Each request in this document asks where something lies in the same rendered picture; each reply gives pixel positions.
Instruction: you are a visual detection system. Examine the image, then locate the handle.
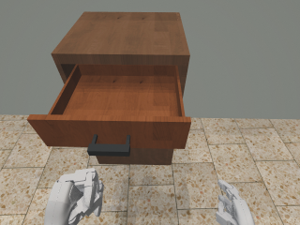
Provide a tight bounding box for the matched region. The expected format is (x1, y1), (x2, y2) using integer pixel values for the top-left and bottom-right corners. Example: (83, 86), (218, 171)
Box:
(87, 134), (130, 157)

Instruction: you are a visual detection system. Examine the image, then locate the drawer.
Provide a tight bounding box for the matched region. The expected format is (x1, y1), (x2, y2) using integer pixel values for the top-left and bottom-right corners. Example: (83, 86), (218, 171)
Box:
(26, 64), (191, 149)

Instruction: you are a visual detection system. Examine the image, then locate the right robot hand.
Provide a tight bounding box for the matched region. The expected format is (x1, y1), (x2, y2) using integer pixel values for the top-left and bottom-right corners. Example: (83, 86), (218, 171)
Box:
(216, 179), (255, 225)

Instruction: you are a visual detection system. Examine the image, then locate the cabinet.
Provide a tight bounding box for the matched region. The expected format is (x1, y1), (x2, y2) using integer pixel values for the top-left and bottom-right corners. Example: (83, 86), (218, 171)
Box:
(51, 11), (190, 166)

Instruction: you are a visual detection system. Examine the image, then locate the left robot hand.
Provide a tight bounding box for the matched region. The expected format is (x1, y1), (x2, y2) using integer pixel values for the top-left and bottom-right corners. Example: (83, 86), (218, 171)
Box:
(44, 168), (104, 225)

